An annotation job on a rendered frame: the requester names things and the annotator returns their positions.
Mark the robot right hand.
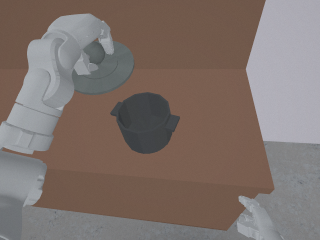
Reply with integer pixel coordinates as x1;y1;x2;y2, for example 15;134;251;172
237;195;276;240

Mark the lid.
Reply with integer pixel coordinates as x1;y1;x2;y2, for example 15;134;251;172
71;40;135;95

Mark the robot left hand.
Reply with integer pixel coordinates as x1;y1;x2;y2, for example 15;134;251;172
47;13;114;75

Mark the pot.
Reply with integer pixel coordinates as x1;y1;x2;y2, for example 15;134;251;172
110;92;180;154

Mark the robot left forearm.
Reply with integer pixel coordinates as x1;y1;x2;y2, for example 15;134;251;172
0;29;81;155

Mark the robot right forearm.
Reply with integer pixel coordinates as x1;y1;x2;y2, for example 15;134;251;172
258;229;284;240

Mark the left robot upper arm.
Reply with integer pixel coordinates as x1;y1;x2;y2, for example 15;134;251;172
0;151;47;240

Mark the knob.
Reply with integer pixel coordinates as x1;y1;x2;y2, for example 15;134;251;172
83;41;105;64

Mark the table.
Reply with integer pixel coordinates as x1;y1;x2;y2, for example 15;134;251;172
0;0;275;231

